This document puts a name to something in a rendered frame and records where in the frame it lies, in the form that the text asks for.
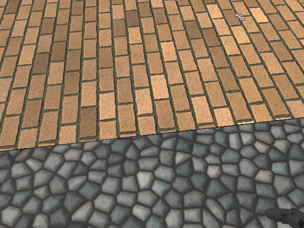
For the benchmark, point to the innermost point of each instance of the right robot hand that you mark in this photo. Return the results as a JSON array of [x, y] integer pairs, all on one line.
[[293, 216]]

